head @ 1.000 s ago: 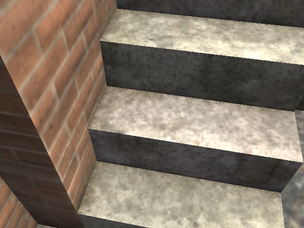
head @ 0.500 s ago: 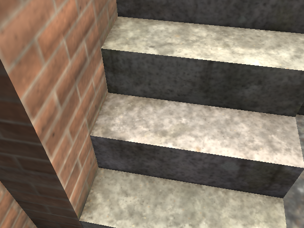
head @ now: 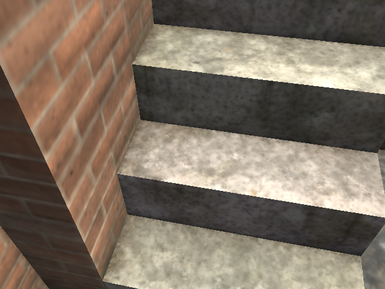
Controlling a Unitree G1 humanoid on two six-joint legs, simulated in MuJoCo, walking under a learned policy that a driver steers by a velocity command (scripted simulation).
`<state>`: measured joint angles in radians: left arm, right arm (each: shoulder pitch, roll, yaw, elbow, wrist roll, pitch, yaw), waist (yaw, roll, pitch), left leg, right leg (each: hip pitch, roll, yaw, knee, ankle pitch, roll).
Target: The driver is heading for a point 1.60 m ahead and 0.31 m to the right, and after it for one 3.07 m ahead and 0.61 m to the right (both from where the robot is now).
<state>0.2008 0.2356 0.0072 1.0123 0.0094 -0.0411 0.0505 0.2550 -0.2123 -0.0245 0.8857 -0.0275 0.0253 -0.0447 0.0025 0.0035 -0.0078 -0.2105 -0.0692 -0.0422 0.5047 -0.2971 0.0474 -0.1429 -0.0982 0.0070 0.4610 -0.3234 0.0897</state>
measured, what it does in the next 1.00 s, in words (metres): stands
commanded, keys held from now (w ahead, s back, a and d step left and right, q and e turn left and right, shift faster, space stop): w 1.00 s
